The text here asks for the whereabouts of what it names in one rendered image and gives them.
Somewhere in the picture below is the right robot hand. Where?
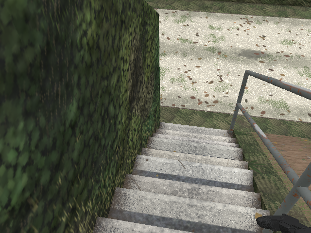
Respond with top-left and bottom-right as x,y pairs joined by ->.
256,214 -> 311,233

